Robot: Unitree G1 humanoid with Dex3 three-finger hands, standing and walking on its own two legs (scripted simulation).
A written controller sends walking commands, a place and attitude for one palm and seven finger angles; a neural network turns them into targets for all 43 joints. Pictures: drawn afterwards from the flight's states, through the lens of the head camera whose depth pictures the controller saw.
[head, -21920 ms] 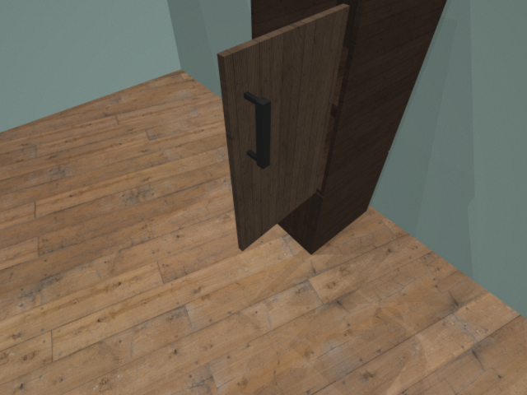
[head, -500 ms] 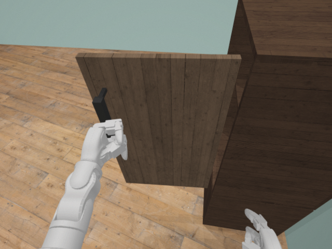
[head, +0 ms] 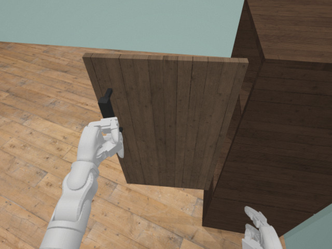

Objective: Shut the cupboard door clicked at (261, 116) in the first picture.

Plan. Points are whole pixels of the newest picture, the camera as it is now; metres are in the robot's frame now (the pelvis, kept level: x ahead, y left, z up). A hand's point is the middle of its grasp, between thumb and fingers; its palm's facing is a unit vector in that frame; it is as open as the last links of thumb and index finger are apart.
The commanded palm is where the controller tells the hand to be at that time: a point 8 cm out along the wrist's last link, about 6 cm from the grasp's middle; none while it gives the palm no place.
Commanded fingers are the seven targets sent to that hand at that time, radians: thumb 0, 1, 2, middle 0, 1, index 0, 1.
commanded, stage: push the door shut along its arc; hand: left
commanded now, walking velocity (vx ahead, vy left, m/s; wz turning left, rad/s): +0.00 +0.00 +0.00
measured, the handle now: (113, 118) +0.41 +0.16 +0.10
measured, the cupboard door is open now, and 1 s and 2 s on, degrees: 94 75 54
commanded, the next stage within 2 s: pull the fist back off the door in 1.82 s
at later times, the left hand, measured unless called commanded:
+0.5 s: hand (121, 127) +0.38 +0.13 +0.11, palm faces -0.16 -0.99 -0.06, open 3.1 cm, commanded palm +0.37 +0.17 +0.11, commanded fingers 0.00 0.90 0.90 -1.30 -1.50 -1.30 -1.50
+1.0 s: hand (136, 110) +0.43 +0.10 +0.11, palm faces -0.30 -0.95 -0.04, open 3.1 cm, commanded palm +0.43 +0.14 +0.11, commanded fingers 0.00 0.90 0.90 -1.30 -1.50 -1.30 -1.50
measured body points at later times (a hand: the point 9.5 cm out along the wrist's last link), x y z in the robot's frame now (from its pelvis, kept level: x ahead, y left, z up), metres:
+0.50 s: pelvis -0.01 +0.02 +0.00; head +0.02 +0.01 +0.45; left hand +0.38 +0.19 +0.11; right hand +0.13 -0.22 -0.11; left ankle -0.04 +0.09 -0.72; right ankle +0.02 -0.07 -0.72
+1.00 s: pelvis -0.01 +0.02 -0.01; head +0.04 +0.01 +0.44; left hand +0.44 +0.16 +0.11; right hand +0.05 -0.24 -0.13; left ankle -0.04 +0.09 -0.72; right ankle +0.02 -0.07 -0.72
